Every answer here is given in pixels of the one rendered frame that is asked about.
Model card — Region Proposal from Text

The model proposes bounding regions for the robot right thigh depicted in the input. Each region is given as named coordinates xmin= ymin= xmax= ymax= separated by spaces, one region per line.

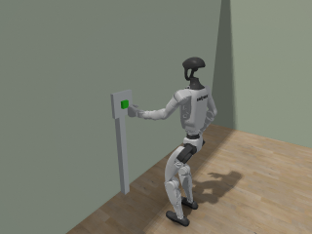
xmin=178 ymin=140 xmax=205 ymax=176

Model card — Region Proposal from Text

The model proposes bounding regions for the button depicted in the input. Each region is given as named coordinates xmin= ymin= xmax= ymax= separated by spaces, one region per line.
xmin=121 ymin=99 xmax=129 ymax=109

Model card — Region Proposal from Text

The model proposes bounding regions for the left robot forearm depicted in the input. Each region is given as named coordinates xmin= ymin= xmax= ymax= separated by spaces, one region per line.
xmin=135 ymin=109 xmax=164 ymax=121

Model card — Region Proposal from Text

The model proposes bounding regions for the robot right upper arm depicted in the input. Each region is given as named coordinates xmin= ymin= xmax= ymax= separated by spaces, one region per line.
xmin=203 ymin=85 xmax=217 ymax=118

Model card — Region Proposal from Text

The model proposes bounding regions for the panel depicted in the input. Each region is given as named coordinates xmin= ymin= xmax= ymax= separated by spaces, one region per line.
xmin=110 ymin=89 xmax=133 ymax=195

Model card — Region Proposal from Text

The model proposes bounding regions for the robot head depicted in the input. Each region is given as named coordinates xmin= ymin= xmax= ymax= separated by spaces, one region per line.
xmin=182 ymin=57 xmax=206 ymax=91

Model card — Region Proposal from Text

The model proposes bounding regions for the right robot forearm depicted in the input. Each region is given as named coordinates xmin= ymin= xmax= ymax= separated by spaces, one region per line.
xmin=198 ymin=116 xmax=215 ymax=133

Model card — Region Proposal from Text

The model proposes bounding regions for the left robot hand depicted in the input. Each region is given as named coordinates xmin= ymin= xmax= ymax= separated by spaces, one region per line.
xmin=127 ymin=104 xmax=138 ymax=118

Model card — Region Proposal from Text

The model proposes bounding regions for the robot left upper arm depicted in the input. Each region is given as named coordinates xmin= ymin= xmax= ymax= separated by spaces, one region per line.
xmin=159 ymin=90 xmax=192 ymax=120

